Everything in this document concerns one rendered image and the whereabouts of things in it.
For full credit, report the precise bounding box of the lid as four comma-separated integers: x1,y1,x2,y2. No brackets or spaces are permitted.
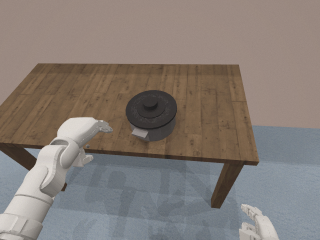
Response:
125,90,177,130

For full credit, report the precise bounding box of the table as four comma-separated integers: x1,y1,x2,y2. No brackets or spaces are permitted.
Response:
0,63,260,209

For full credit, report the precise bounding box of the knob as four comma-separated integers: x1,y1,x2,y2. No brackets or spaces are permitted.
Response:
143,96,158,110

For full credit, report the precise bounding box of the robot right hand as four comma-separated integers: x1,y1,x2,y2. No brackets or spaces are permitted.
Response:
239,204,279,240

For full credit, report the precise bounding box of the left robot forearm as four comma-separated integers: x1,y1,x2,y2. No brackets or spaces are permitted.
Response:
0,136,80,240

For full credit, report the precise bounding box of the pot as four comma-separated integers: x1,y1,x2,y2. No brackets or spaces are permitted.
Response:
129,116,176,142

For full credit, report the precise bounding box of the robot left hand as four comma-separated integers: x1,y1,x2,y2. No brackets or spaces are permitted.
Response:
57,117,113,167

